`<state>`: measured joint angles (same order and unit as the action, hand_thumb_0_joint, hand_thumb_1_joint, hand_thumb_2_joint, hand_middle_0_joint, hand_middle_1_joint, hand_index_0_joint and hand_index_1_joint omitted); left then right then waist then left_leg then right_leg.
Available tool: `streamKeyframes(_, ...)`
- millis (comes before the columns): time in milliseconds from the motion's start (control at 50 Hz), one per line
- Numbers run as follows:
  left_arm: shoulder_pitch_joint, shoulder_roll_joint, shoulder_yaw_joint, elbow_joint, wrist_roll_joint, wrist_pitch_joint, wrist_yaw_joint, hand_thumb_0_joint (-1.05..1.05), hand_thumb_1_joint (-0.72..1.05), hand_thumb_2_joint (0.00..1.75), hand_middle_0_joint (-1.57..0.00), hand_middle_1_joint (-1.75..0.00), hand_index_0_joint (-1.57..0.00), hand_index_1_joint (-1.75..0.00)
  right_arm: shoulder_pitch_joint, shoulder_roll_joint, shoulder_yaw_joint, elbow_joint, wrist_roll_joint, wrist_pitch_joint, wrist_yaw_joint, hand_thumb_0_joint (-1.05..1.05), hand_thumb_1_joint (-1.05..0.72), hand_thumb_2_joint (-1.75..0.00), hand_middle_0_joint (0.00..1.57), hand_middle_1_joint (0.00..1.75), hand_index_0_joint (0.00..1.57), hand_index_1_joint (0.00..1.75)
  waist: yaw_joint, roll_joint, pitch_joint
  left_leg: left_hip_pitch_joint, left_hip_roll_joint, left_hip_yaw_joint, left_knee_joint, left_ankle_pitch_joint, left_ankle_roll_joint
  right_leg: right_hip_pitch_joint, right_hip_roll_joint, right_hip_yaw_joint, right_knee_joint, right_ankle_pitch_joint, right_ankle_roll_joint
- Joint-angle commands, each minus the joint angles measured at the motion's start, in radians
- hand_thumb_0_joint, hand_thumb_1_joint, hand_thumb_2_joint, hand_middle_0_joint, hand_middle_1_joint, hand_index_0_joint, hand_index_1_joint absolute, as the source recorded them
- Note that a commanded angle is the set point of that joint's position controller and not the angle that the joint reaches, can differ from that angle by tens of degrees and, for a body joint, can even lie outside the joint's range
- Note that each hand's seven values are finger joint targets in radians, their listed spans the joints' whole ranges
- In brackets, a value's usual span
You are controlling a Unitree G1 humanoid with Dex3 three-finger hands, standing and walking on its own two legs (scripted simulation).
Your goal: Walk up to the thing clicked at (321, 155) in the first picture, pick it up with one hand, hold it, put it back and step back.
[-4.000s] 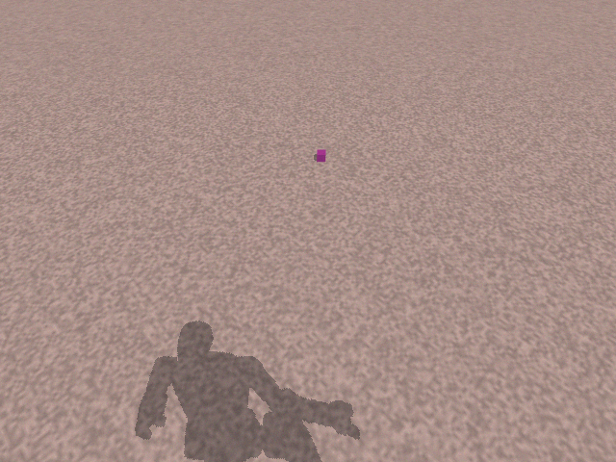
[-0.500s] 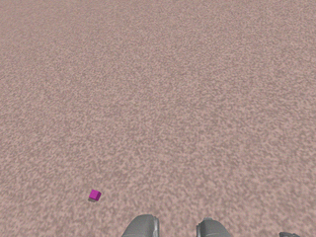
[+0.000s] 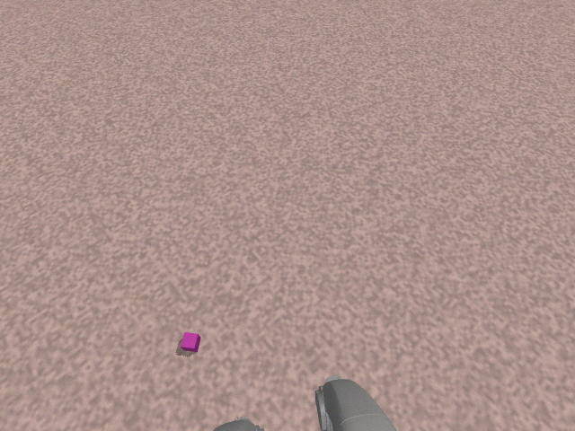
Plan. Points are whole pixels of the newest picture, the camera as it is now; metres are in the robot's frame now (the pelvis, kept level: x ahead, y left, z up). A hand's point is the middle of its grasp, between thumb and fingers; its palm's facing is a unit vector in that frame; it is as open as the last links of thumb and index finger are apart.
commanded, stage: walk up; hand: left
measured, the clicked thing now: (190, 342) +0.45 +0.29 -0.72
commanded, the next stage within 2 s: none
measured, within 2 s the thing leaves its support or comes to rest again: neither
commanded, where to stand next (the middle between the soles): +0.04 +0.12 m, yaw -11 degrees
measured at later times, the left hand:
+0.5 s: hand out of the picture +0.06 +0.50 -0.14, palm faces -0.09 -0.84 -0.53, open 7.4 cm
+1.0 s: hand out of the picture +0.13 +0.37 -0.15, palm faces -0.24 -0.91 -0.35, open 7.3 cm
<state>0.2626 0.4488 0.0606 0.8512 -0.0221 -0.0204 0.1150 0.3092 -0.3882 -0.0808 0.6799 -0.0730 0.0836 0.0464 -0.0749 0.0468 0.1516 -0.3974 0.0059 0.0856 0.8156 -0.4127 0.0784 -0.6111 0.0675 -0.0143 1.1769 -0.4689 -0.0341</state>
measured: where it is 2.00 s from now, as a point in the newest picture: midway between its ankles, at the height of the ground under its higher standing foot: outside the picture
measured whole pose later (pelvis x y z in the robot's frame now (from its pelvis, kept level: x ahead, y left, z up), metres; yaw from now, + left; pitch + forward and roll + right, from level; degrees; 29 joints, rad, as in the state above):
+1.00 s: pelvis -0.01 +0.12 +0.00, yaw -14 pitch -2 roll +0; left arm 0.20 0.41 0.09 0.87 0.02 0.01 -0.06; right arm 0.35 -0.47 -0.06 0.89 -0.01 -0.04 -0.06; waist 0.01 -0.03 0.17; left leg -0.32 0.12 -0.09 1.13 -0.55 0.01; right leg -0.39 -0.03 -0.01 0.82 -0.40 0.00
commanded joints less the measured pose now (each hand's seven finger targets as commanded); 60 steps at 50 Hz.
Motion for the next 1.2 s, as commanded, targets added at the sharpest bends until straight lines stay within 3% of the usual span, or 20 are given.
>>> streamKeyframes(0,0.131,0.191,0.068,-0.065,-0.010,-0.026,0.018,0.00,0.90,0.90,-0.20,-0.30,-0.20,-0.30,-0.006,-0.231,-0.085,-0.115,-0.008,-0.022,-0.021,0.00,-0.90,-0.90,0.20,0.30,0.20,0.30,0.023,0.191,-0.149,0.270,0.203,-0.230,-0.210,0.711,0.036,0.022,-0.063,0.002,-0.234,0.036,0.005)
streamKeyframes(80,0.309,0.212,0.083,-0.031,0.011,-0.037,0.037,0.00,0.90,0.90,-0.20,-0.30,-0.20,-0.30,-0.088,-0.185,-0.078,-0.163,0.012,-0.002,-0.006,0.00,-0.90,-0.90,0.20,0.30,0.20,0.30,0.145,0.010,-0.226,0.075,0.120,-0.133,0.037,0.599,-0.069,0.465,-0.114,0.029,-0.711,0.374,-0.039)
streamKeyframes(120,0.243,0.280,0.109,-0.095,0.037,-0.037,0.044,0.00,0.90,0.90,-0.20,-0.30,-0.20,-0.30,0.021,-0.165,-0.074,-0.152,0.017,0.006,-0.006,0.00,-0.90,-0.90,0.20,0.30,0.20,0.30,0.111,-0.169,-0.283,-0.331,0.021,-0.160,0.429,-0.185,-0.176,0.699,-0.490,0.547,-0.629,0.620,-0.244)
streamKeyframes(160,0.056,0.333,0.121,-0.155,0.036,-0.046,0.065,0.00,0.90,0.90,-0.20,-0.30,-0.20,-0.30,-0.013,-0.271,-0.113,-0.165,-0.007,0.024,-0.031,0.00,-0.90,-0.90,0.20,0.30,0.20,0.30,0.073,-0.126,-0.223,-0.346,0.122,-0.340,0.692,-0.201,-0.162,0.429,-0.669,0.745,-0.710,0.486,-0.405)
streamKeyframes(280,-0.084,0.238,0.078,-0.135,0.071,-0.048,0.012,0.00,0.90,0.90,-0.20,-0.30,-0.20,-0.30,0.028,-0.208,-0.090,-0.045,0.057,0.006,0.011,0.00,-0.90,-0.90,0.20,0.30,0.20,0.30,0.027,-0.208,-0.150,-0.024,0.033,-0.149,0.409,-0.011,-0.080,0.072,-0.202,0.182,-0.648,-0.093,-0.143)
streamKeyframes(380,-0.082,0.218,0.086,-0.123,0.090,0.027,-0.059,0.00,0.90,0.90,-0.20,-0.30,-0.20,-0.30,0.231,-0.234,-0.089,0.132,0.064,-0.067,-0.049,0.00,-0.90,-0.90,0.20,0.30,0.20,0.30,-0.002,-0.182,-0.158,0.243,-0.048,0.070,-0.236,0.028,-0.160,0.047,-0.065,0.085,-0.323,-0.292,-0.102)
streamKeyframes(400,-0.060,0.149,0.073,-0.128,0.087,0.043,-0.062,0.00,0.90,0.90,-0.20,-0.30,-0.20,-0.30,0.275,-0.279,-0.094,0.150,0.045,-0.088,-0.067,0.00,-0.90,-0.90,0.20,0.30,0.20,0.30,-0.033,-0.032,-0.102,0.273,0.031,-0.129,-0.311,-0.086,-0.137,-0.094,-0.004,0.122,-0.089,-0.201,-0.069)
streamKeyframes(420,-0.052,0.077,0.048,-0.151,0.074,0.042,-0.066,0.00,0.90,0.90,-0.20,-0.30,-0.20,-0.30,0.190,-0.385,-0.105,0.112,0.027,-0.109,-0.080,0.00,-0.90,-0.90,0.20,0.30,0.20,0.30,0.013,0.100,-0.018,0.174,0.315,-0.629,-0.416,-0.280,-0.052,-0.294,0.067,0.190,0.077,-0.161,-0.025)
streamKeyframes(440,-0.123,0.155,0.056,-0.163,0.089,0.030,-0.072,0.00,0.90,0.90,-0.20,-0.30,-0.20,-0.30,0.100,-0.523,-0.126,0.097,0.054,-0.121,-0.081,0.00,-0.90,-0.90,0.20,0.30,0.20,0.30,0.012,0.122,0.049,0.077,0.563,-1.025,-0.646,-0.642,0.168,-0.389,-0.049,0.224,0.110,-0.091,-0.010)
streamKeyframes(460,-0.211,0.230,0.068,-0.140,0.098,0.013,-0.087,0.00,0.90,0.90,-0.20,-0.30,-0.20,-0.30,-0.062,-0.539,-0.127,0.087,0.046,-0.137,-0.090,0.00,-0.90,-0.90,0.20,0.30,0.20,0.30,0.033,0.070,0.159,-0.052,0.606,-1.132,-0.719,-0.808,0.267,-0.362,-0.103,0.252,0.127,-0.050,0.009)
streamKeyframes(540,-0.043,0.216,0.116,-0.037,0.059,0.038,-0.156,0.00,0.90,0.90,-0.20,-0.30,-0.20,-0.30,0.024,-0.399,-0.083,0.164,0.048,-0.194,-0.117,0.00,-0.90,-0.90,0.20,0.30,0.20,0.30,0.097,0.023,0.154,0.067,0.313,-0.504,-0.502,-0.228,0.058,-0.234,-0.083,0.223,0.086,0.196,0.028)
streamKeyframes(640,-0.017,0.210,0.134,-0.055,0.064,0.080,-0.202,0.00,0.90,0.90,-0.20,-0.30,-0.20,-0.30,0.010,-0.359,-0.081,0.164,0.044,-0.201,-0.124,0.00,-0.90,-0.90,0.20,0.30,0.20,0.30,0.119,0.169,0.050,0.125,0.261,-0.314,-0.492,-0.096,0.041,-0.125,-0.073,0.209,0.055,0.268,0.052)
streamKeyframes(800,-0.191,0.175,0.096,-0.101,0.045,0.053,-0.207,0.00,0.90,0.90,-0.20,-0.30,-0.20,-0.30,0.125,-0.353,-0.068,0.165,0.041,-0.193,-0.114,0.00,-0.90,-0.90,0.20,0.30,0.20,0.30,0.033,0.217,-0.039,0.281,0.299,-0.175,-0.383,0.294,0.091,0.032,-0.153,0.029,-0.319,0.074,0.037)
streamKeyframes(860,-0.027,0.153,0.095,-0.030,0.034,0.039,-0.191,0.00,0.90,0.90,-0.20,-0.30,-0.20,-0.30,0.080,-0.362,-0.055,0.147,0.040,-0.170,-0.104,0.00,-0.90,-0.90,0.20,0.30,0.20,0.30,0.116,0.220,-0.125,0.229,0.251,-0.078,-0.151,0.606,0.071,0.317,-0.099,-0.083,-0.531,0.077,-0.002)
streamKeyframes(900,0.190,0.256,0.136,0.050,0.044,0.017,-0.165,0.00,0.90,0.90,-0.20,-0.30,-0.20,-0.30,0.174,-0.242,-0.005,0.140,0.064,-0.163,-0.102,0.00,-0.90,-0.90,0.20,0.30,0.20,0.30,0.199,-0.118,-0.256,0.012,0.144,-0.061,0.324,0.449,-0.006,0.660,-0.090,0.053,-0.605,0.160,-0.027)
streamKeyframes(920,0.208,0.337,0.153,0.026,0.050,0.014,-0.150,0.00,0.90,0.90,-0.20,-0.30,-0.20,-0.30,0.182,-0.180,0.021,0.099,0.080,-0.169,-0.104,0.00,-0.90,-0.90,0.20,0.30,0.20,0.30,0.196,-0.350,-0.257,-0.229,0.000,-0.132,0.454,-0.123,-0.036,0.755,-0.320,0.441,-0.675,0.233,-0.122)
streamKeyframes(940,0.175,0.349,0.139,0.004,0.033,0.014,-0.146,0.00,0.90,0.90,-0.20,-0.30,-0.20,-0.30,0.061,-0.247,-0.008,0.082,0.087,-0.165,-0.120,0.00,-0.90,-0.90,0.20,0.30,0.20,0.30,0.207,-0.315,-0.223,-0.308,-0.032,-0.143,0.523,-0.206,-0.040,0.655,-0.437,0.678,-0.823,0.283,-0.251)
streamKeyframes(960,0.126,0.337,0.137,-0.021,0.025,0.011,-0.146,0.00,0.90,0.90,-0.20,-0.30,-0.20,-0.30,-0.006,-0.289,-0.023,0.081,0.077,-0.162,-0.125,0.00,-0.90,-0.90,0.20,0.30,0.20,0.30,0.194,-0.238,-0.145,-0.305,0.021,-0.167,0.570,-0.201,-0.042,0.548,-0.471,0.662,-0.842,0.284,-0.303)
streamKeyframes(1040,0.004,0.201,0.079,-0.040,0.020,-0.011,-0.121,0.00,0.90,0.90,-0.20,-0.30,-0.20,-0.30,0.108,-0.231,-0.002,0.152,0.099,-0.160,-0.103,0.00,-0.90,-0.90,0.20,0.30,0.20,0.30,0.069,-0.165,-0.073,-0.137,0.045,-0.146,0.359,-0.079,-0.038,0.364,-0.300,0.211,-0.635,0.772,-0.219)
streamKeyframes(1180,-0.103,0.195,0.041,-0.056,-0.003,-0.021,-0.082,0.00,0.90,0.90,-0.20,-0.30,-0.20,-0.30,0.039,-0.182,-0.006,0.161,0.084,-0.132,-0.082,0.00,-0.90,-0.90,0.20,0.30,0.20,0.30,0.048,-0.246,-0.177,0.098,0.020,-0.061,-0.109,0.191,-0.049,0.338,-0.317,0.140,-0.474,0.985,-0.162)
